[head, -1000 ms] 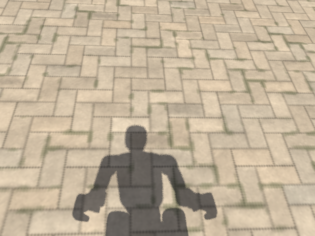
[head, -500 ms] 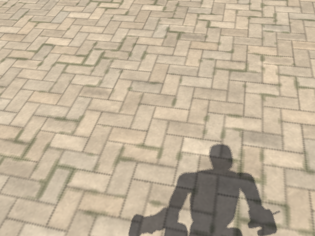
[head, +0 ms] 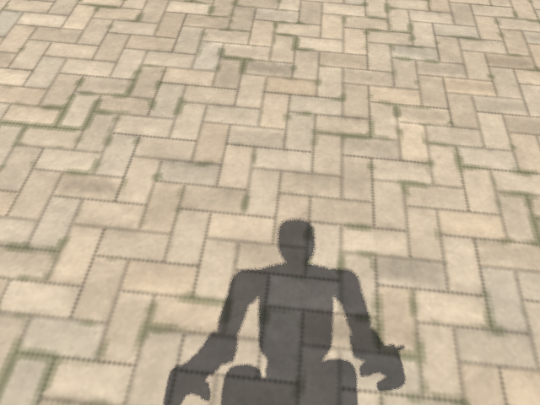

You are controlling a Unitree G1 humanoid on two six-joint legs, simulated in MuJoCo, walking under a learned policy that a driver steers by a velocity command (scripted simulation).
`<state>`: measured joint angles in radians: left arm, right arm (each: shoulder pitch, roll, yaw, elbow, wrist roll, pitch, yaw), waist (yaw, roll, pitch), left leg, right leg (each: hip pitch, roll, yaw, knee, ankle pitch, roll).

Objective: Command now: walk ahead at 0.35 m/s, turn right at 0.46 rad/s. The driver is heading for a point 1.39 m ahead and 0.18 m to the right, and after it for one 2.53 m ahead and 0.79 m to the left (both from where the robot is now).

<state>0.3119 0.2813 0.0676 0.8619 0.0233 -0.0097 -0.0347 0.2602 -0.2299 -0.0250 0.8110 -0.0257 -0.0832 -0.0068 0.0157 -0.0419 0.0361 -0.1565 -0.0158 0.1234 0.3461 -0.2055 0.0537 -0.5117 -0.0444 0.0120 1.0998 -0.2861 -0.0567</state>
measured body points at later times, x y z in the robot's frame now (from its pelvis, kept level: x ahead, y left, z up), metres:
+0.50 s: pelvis +0.16 -0.03 -0.01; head +0.19 -0.05 +0.44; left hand +0.32 +0.21 -0.12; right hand +0.21 -0.31 -0.14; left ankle +0.21 +0.13 -0.68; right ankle +0.21 -0.09 -0.75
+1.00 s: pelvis +0.33 -0.01 +0.01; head +0.35 +0.01 +0.45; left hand +0.54 +0.19 -0.12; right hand +0.25 -0.27 -0.11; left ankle +0.30 +0.08 -0.75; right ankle +0.33 -0.17 -0.69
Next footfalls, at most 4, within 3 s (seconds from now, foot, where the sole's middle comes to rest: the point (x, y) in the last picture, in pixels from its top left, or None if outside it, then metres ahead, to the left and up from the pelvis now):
0.26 right None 0.25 -0.10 -0.78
0.80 left None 0.34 0.06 -0.78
1.24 right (346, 362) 0.59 -0.18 -0.78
1.74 left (263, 270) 0.86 0.03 -0.78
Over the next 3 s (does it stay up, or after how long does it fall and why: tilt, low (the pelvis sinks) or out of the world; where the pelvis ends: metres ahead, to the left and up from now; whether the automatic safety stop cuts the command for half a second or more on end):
stays up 1.32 -0.16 -0.01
